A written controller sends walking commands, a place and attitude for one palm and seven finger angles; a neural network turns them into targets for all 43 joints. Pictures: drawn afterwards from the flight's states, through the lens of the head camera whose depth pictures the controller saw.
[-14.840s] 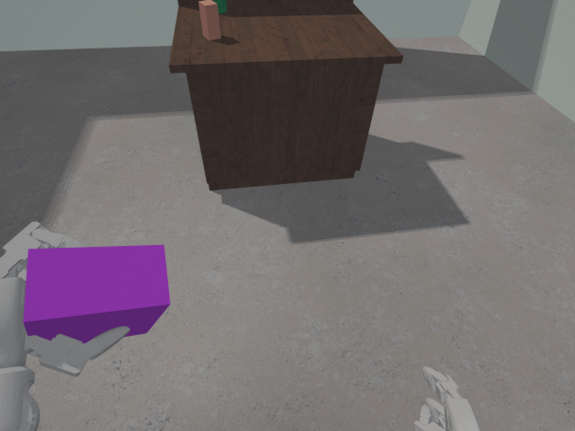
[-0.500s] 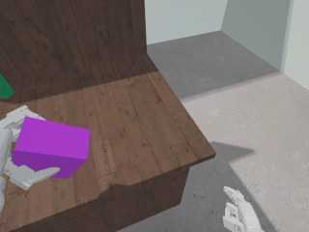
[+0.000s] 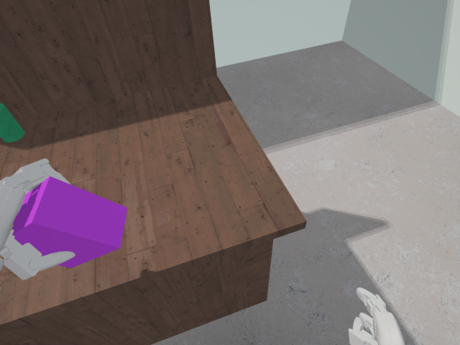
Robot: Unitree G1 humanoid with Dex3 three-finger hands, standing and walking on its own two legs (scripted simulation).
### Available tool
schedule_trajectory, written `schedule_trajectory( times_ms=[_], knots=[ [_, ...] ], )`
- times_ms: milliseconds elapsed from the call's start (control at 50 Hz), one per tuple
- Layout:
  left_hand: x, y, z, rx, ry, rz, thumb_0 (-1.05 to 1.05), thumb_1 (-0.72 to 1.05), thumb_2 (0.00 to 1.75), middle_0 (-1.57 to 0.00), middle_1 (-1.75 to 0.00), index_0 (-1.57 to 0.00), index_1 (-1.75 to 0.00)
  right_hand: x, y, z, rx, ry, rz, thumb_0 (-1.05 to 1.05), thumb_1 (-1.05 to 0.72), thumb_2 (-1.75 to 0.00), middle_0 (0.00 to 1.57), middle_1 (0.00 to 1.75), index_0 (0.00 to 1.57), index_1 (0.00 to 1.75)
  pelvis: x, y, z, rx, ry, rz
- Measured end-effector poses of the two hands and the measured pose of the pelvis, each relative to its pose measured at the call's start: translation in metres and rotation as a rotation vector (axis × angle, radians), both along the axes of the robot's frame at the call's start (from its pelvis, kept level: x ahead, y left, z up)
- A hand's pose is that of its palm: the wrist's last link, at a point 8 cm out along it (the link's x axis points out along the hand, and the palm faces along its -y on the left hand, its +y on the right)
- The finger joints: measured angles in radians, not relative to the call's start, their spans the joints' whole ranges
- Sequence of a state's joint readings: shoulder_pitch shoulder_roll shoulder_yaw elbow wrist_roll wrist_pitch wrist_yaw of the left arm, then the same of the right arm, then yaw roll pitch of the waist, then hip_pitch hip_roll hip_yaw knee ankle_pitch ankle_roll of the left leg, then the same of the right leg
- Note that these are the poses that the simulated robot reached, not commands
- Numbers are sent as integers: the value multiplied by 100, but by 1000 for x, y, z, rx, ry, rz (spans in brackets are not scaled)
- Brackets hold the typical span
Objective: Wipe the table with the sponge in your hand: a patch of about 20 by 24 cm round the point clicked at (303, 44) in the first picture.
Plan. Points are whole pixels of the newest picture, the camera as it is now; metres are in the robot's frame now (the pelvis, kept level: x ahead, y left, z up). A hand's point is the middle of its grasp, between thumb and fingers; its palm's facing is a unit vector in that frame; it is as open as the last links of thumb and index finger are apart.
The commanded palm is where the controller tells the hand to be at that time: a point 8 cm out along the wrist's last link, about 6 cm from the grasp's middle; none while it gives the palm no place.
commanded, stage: turn the palm down, sponge in hand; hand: left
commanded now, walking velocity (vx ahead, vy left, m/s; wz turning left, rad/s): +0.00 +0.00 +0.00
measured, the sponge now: (74, 231) +0.24 +0.26 +0.13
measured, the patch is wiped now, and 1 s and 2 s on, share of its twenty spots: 0.00 0.00 0.00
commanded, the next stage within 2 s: move the sponge above the wiping area in 1.46 s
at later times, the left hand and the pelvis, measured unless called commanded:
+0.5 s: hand (18, 222) +0.23 +0.33 +0.16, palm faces +0.22 -0.30 -0.93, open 10.6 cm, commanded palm +0.19 +0.33 +0.20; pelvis +0.01 +0.04 +0.01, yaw +0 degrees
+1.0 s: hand (20, 221) +0.24 +0.34 +0.14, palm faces +0.07 -0.11 -0.99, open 10.6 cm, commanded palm +0.20 +0.33 +0.21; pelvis +0.01 +0.05 +0.02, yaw +0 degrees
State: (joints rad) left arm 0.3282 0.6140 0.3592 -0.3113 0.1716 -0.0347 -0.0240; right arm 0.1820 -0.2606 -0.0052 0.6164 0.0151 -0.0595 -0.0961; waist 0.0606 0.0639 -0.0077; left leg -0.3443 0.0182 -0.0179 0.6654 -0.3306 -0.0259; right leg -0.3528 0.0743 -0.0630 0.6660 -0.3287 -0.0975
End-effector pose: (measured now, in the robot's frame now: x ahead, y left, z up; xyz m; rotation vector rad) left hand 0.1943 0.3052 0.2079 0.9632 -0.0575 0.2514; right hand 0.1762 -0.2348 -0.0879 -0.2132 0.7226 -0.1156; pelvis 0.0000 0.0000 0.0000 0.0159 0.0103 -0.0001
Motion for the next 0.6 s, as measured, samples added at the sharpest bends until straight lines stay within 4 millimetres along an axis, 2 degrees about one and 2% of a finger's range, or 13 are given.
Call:
schedule_trajectory(
  times_ms=[100,200,360,520,600],
  knots=[
    [-3,12,1,62,20,82,-1,-54,102,-68,-132,-70,-132,-3,-6,-6,-9,44,-19,1,-90,-90,20,30,20,30,6,4,-1,2,19,-1],
    [-5,20,-8,97,81,118,-1,-54,102,-68,-132,-70,-131,1,0,-5,-21,42,-26,1,-90,-90,20,30,20,30,9,12,-1,0,24,2],
    [-1,14,-11,179,74,92,-1,-54,103,-68,-132,-70,-131,22,32,9,3,-23,2,1,-90,-90,20,30,20,30,11,27,3,-10,19,1],
    [4,33,-4,241,125,197,-1,-54,103,-68,-132,-70,-131,45,68,24,51,-59,58,1,-90,-90,20,30,20,30,11,40,11,-17,-8,-2],
    [5,35,-5,268,168,207,-1,-54,103,-68,-132,-70,-131,54,80,30,56,-70,86,1,-90,-90,20,30,20,30,10,46,14,-19,-23,-1]
  ],
)
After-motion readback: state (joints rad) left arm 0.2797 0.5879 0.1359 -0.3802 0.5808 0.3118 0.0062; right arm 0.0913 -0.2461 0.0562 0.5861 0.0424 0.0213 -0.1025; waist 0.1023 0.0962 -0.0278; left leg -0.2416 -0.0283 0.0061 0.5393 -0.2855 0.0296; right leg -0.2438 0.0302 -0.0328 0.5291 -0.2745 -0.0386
